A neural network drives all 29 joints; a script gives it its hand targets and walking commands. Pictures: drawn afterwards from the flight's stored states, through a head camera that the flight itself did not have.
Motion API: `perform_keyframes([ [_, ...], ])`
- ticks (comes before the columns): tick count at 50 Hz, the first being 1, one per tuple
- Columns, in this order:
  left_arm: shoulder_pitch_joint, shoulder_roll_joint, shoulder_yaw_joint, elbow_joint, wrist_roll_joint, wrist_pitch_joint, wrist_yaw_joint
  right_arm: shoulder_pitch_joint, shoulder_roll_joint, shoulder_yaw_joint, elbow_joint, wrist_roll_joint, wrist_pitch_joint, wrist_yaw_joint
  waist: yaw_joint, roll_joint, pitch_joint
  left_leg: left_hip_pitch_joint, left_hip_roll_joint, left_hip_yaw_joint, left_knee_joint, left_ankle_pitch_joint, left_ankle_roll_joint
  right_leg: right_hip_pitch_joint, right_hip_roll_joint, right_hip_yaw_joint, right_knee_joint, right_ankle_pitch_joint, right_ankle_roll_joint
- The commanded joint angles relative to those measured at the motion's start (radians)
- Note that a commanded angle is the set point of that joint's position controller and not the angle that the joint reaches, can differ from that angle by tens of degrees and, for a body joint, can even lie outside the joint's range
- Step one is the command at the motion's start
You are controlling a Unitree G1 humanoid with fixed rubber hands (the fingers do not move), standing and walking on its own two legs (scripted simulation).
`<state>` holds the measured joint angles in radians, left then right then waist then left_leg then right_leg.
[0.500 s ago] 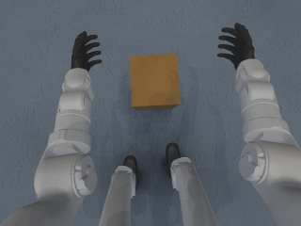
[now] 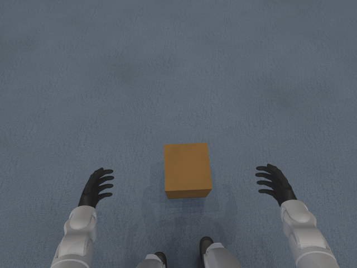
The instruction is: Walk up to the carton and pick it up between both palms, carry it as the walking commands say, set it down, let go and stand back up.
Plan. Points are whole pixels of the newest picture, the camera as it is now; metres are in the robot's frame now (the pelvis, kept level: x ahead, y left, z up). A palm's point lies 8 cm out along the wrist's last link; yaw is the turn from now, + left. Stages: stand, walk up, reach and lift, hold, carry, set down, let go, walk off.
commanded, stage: let go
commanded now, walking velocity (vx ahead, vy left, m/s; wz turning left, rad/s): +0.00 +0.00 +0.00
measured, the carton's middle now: (186, 172) +0.47 -0.03 -0.62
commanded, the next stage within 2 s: stand in 0.72 s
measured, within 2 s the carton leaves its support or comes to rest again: neither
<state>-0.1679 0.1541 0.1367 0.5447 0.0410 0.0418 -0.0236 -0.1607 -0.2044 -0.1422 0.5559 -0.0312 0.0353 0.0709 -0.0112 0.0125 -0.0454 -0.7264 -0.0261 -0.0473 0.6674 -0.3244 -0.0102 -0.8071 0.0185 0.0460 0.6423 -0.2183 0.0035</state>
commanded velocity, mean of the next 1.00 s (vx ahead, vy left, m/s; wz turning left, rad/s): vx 0.00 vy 0.00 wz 0.00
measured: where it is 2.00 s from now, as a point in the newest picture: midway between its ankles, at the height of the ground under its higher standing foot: outside the picture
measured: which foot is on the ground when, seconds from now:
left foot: down 0.00-1.00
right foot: down 0.00-1.00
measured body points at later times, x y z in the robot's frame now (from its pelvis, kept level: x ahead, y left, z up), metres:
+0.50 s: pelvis +0.03 +0.01 +0.03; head +0.04 +0.01 +0.48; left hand +0.20 +0.25 -0.05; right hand +0.20 -0.22 -0.05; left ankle -0.02 +0.12 -0.71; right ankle +0.04 -0.12 -0.71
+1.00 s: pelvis +0.03 +0.00 +0.02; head +0.04 +0.00 +0.47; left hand +0.17 +0.30 -0.07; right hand +0.18 -0.29 -0.07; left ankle -0.02 +0.12 -0.71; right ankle +0.04 -0.12 -0.71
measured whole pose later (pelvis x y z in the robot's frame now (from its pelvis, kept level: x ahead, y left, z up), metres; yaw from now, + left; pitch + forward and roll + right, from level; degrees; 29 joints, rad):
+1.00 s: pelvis +0.03 +0.00 +0.02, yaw +1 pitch +0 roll +0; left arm 0.20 0.33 0.05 0.71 0.05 0.02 0.01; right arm 0.22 -0.35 -0.05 0.64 -0.04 0.03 -0.01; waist 0.00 0.02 0.01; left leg -0.15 -0.02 -0.07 0.51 -0.36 0.00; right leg -0.23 0.02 0.03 0.52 -0.28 0.00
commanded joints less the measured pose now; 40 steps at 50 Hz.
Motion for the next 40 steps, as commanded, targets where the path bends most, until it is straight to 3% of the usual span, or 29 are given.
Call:
perform_keyframes([
  [1, 0.077, 0.086, -0.008, -0.095, -0.019, -0.039, -0.005, 0.068, -0.068, 0.005, -0.115, 0.008, -0.037, -0.01, 0.008, -0.01, -0.357, 0.158, -0.011, 0.045, -0.141, 0.196, -0.01, 0.565, 0.014, -0.015, -0.055, 0.24, 0.004],
  [8, 0.273, 0.12, -0.043, -0.174, -0.043, -0.054, -0.017, 0.277, -0.079, 0.034, -0.194, 0.012, -0.039, -0.021, 0.002, 0.003, -0.191, 0.356, -0.007, 0.03, -0.232, 0.312, -0.009, 0.712, 0.041, -0.033, -0.156, 0.281, 0.008],
  [14, 0.374, 0.132, -0.071, -0.197, -0.056, -0.031, -0.029, 0.388, -0.088, 0.064, -0.227, 0.028, -0.014, -0.009, 0.004, 0.019, -0.066, 0.42, 0.003, 0.02, -0.3, 0.333, -0.009, 0.825, 0.049, -0.043, -0.208, 0.295, 0.007],
  [23, 0.352, 0.154, -0.073, -0.21, -0.038, 0.049, -0.045, 0.354, -0.107, 0.069, -0.237, 0.021, 0.069, 0.009, 0.008, 0.021, 0.096, 0.444, -0.004, 0.035, -0.341, 0.186, -0.008, 0.862, 0.046, -0.052, -0.225, 0.181, 0.007],
  [31, 0.361, 0.154, -0.077, -0.204, -0.023, 0.076, -0.043, 0.358, -0.109, 0.066, -0.228, 0.016, 0.097, 0.001, 0.001, 0.014, 0.091, 0.496, -0.005, 0.028, -0.318, 0.272, -0.001, 0.872, 0.045, -0.053, -0.21, 0.219, 0.01],
  [36, 0.346, 0.154, -0.087, -0.199, -0.038, 0.066, -0.022, 0.356, -0.113, 0.075, -0.238, 0.013, 0.131, -0.024, 0.014, 0.006, 0.072, 0.526, 0.0, 0.033, -0.273, 0.293, -0.005, 0.831, 0.055, -0.044, -0.189, 0.207, 0.01],
  [37, 0.337, 0.279, -0.044, -0.063, -0.008, 0.034, 0.02, 0.322, -0.238, 0.045, -0.126, -0.006, 0.079, -0.069, 0.036, 0.0, 0.061, 0.447, 0.038, 0.008, -0.243, 0.179, -0.027, 0.682, -0.043, -0.021, -0.196, 0.132, 0.028],
  [40, 0.33, 0.274, -0.054, -0.017, 0.011, -0.004, 0.037, 0.339, -0.219, 0.053, -0.083, -0.019, 0.019, -0.085, 0.01, 0.007, 0.063, 0.49, 0.055, -0.04, -0.26, 0.034, -0.005, 0.595, -0.053, 0.02, -0.218, -0.025, 0.005],
])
